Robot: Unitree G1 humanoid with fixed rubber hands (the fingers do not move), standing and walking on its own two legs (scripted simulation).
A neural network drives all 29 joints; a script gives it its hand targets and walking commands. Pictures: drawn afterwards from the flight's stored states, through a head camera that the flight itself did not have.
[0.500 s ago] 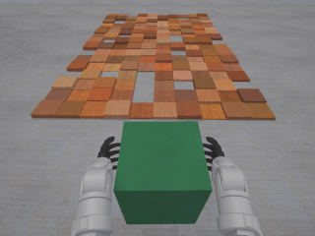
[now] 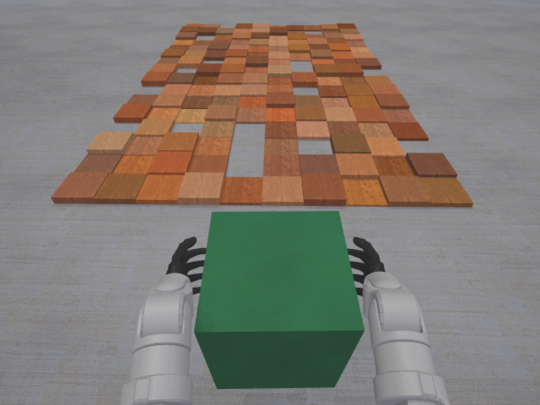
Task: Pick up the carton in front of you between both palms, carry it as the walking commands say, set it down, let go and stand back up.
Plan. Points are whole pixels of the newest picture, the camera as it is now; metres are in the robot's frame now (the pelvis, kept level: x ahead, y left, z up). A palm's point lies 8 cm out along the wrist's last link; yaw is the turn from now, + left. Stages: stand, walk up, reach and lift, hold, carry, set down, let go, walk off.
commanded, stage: hold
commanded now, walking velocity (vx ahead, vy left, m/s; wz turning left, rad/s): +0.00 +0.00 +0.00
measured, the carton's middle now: (275, 303) +0.30 +0.00 -0.02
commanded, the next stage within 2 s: carry in 0.36 s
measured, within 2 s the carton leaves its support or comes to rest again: neither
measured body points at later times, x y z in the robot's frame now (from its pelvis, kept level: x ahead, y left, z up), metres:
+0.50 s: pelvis +0.01 +0.00 -0.01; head -0.03 +0.01 +0.44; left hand +0.31 +0.16 +0.05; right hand +0.31 -0.15 +0.05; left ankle +0.00 +0.13 -0.74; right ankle +0.01 -0.13 -0.75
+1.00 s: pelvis +0.21 +0.02 +0.00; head +0.21 +0.02 +0.45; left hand +0.48 +0.18 +0.08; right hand +0.50 -0.12 +0.08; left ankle +0.26 +0.13 -0.71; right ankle +0.11 -0.09 -0.75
